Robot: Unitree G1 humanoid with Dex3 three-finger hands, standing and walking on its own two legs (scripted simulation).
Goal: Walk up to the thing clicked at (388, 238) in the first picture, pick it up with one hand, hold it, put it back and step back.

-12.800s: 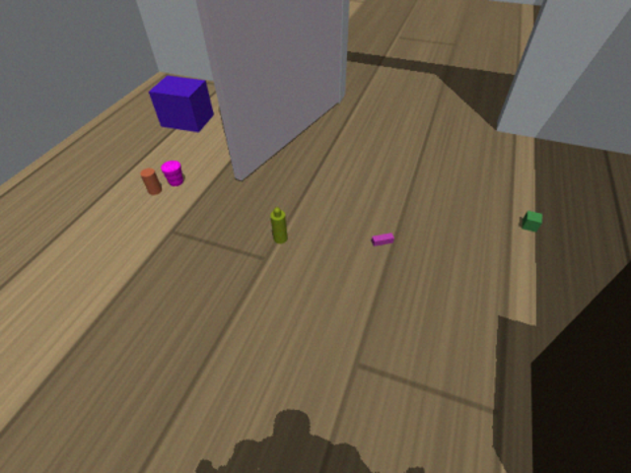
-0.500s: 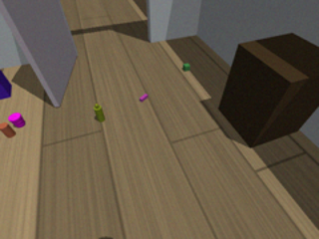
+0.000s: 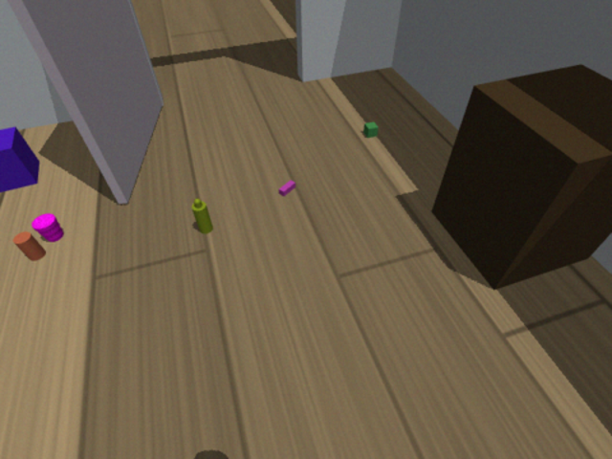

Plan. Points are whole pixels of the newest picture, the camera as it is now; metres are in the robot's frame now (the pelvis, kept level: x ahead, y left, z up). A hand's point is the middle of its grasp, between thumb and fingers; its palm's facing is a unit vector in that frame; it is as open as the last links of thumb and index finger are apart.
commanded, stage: stand
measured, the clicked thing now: (287, 188) +1.45 +0.18 -0.77
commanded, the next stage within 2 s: none
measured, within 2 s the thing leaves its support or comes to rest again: neither
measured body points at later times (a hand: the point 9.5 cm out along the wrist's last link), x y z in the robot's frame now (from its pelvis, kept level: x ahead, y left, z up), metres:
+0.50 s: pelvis +0.00 +0.00 +0.00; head +0.01 +0.00 +0.45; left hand +0.08 +0.30 -0.13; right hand +0.09 -0.30 -0.13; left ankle +0.02 +0.13 -0.75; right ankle +0.00 -0.16 -0.75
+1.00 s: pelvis +0.01 +0.00 +0.00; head +0.02 +0.00 +0.45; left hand +0.08 +0.31 -0.13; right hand +0.10 -0.30 -0.13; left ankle +0.02 +0.13 -0.75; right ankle +0.00 -0.16 -0.75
